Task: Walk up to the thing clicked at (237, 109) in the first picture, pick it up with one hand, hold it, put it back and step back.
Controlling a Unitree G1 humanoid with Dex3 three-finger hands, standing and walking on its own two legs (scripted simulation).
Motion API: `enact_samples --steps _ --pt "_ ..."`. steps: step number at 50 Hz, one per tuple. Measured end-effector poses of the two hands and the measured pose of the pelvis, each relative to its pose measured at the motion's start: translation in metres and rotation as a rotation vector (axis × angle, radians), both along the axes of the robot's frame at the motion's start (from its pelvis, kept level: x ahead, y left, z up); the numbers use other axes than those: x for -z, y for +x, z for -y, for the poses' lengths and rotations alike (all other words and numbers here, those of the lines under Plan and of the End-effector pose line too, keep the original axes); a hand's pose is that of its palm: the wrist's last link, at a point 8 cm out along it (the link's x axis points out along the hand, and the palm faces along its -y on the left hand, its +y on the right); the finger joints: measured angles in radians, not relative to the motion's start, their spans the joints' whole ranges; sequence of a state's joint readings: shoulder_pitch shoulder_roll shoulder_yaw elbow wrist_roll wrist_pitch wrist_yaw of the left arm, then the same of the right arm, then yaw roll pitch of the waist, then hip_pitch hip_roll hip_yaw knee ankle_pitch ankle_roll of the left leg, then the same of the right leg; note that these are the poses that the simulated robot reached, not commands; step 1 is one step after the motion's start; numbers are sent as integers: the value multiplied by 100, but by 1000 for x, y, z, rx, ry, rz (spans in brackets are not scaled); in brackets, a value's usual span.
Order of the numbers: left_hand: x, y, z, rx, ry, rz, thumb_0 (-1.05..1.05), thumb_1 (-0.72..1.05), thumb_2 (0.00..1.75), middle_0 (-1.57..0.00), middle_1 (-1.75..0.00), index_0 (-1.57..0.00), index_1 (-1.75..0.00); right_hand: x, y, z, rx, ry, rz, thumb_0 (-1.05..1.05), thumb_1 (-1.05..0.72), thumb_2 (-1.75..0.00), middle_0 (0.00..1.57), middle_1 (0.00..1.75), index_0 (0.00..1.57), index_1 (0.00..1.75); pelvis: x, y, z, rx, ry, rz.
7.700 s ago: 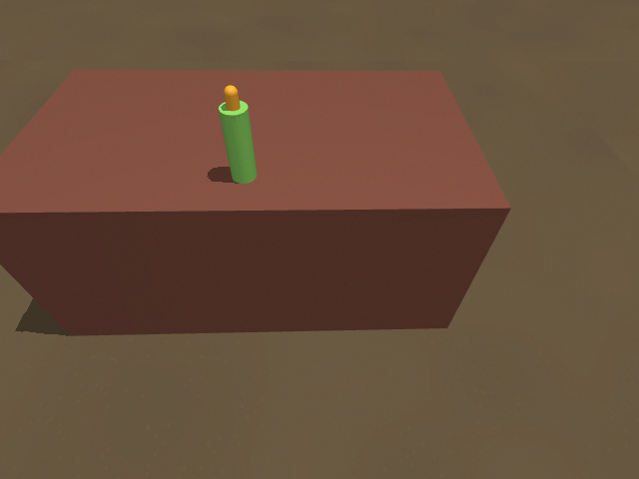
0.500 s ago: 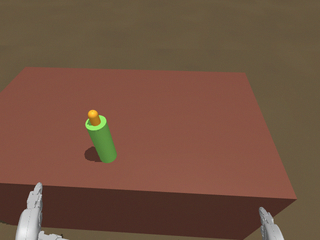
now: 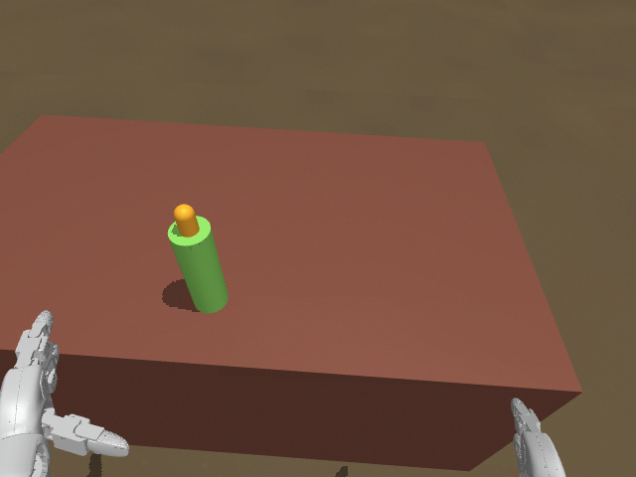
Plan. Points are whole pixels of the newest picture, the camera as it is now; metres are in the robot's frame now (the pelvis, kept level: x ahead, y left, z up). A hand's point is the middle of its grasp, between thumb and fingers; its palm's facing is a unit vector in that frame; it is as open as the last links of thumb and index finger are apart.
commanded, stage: go down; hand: left
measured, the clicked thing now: (198, 259) +0.47 +0.22 -0.05
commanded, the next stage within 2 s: none
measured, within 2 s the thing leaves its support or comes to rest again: neither
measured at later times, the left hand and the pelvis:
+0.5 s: hand (72, 326) +0.31 +0.33 +0.01, palm faces +0.22 -0.97 -0.07, open 17.5 cm; pelvis +0.00 +0.02 -0.02, yaw -2 degrees
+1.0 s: hand (50, 296) +0.34 +0.37 +0.03, palm faces +0.20 -0.98 +0.00, open 17.6 cm; pelvis +0.00 +0.01 -0.05, yaw -1 degrees
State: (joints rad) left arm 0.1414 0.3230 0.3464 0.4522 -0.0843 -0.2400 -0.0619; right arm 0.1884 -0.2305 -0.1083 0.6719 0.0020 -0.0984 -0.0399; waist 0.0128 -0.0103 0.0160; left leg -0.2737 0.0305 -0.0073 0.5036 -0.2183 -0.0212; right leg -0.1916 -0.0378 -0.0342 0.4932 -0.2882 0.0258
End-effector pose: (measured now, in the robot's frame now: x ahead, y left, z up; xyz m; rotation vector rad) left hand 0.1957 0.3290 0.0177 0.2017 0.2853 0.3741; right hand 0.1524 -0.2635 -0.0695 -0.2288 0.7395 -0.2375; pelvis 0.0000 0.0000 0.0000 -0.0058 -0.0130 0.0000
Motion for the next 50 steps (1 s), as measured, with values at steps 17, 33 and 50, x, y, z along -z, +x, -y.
enact_samples --steps 17,33,50 --pt "-6 76 -49 129 -115 154 -1 -57 3 -6 -6 -7 -6 4 -15 -4 22 -47 -6 -1 48 -5 6 5 6 5 16 0 -12 22 -13 -109" --pt "-1 85 -61 140 -136 201 -1 -57 4 -6 -5 -7 -5 10 -7 -16 -8 -60 3 -1 48 -5 6 5 6 5 26 5 -17 21 -26 -161" --pt "-11 116 -89 178 -174 297 -1 -60 4 -6 -5 -7 -5 13 -15 -21 -59 -96 56 -1 49 -5 6 5 6 5 45 -3 -14 19 -36 -230"
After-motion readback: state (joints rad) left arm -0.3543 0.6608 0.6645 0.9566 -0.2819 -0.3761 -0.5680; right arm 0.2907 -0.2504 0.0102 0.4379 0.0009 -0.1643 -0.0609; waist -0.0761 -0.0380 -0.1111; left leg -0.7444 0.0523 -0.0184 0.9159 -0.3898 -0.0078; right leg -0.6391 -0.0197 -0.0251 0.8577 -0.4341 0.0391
